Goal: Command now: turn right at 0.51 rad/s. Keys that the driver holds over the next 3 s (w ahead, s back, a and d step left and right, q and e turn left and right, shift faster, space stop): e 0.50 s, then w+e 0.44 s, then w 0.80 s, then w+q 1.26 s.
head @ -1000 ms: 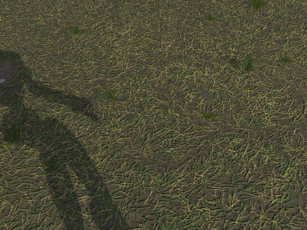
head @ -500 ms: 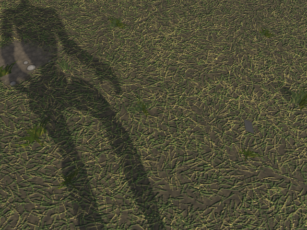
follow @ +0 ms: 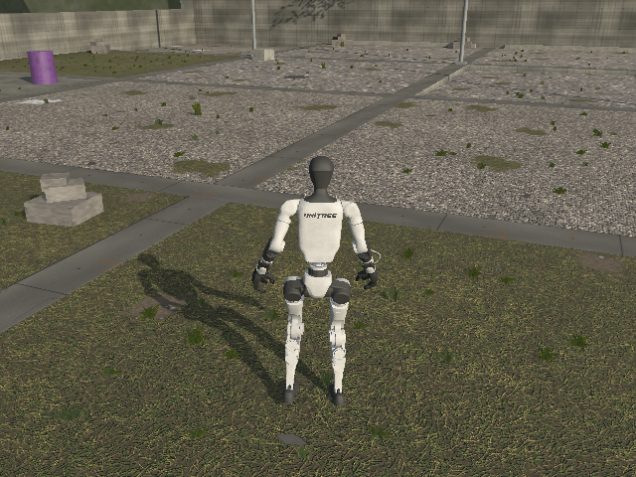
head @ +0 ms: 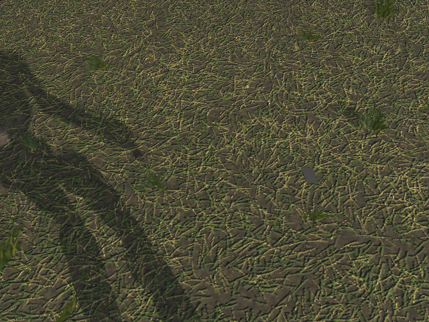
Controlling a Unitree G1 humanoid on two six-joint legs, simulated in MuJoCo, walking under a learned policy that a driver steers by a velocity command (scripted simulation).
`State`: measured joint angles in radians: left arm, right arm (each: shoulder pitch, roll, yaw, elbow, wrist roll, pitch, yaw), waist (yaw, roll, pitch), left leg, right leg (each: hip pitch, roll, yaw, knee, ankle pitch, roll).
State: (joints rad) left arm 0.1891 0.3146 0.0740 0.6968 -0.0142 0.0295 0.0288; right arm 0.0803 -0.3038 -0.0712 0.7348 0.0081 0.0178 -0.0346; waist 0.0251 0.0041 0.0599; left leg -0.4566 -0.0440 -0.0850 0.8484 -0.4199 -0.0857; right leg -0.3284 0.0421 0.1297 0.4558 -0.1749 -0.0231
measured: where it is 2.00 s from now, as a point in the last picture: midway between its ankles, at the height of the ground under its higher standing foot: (370, 272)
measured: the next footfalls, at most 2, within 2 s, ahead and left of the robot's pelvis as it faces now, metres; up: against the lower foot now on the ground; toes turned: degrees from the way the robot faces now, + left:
left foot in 0.14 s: +0.07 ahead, +0.14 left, +0.00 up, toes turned -12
right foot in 0.60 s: -0.02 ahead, -0.10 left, +0.00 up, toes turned -24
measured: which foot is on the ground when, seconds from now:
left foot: up 0.00-0.12, down 0.14-0.58, up 0.60-1.00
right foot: down 0.00-0.14, up 0.16-0.58, down 0.60-1.00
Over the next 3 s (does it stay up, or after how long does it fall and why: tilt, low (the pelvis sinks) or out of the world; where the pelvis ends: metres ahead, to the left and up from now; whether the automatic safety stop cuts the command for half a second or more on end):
stays up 1.06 -0.61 -0.01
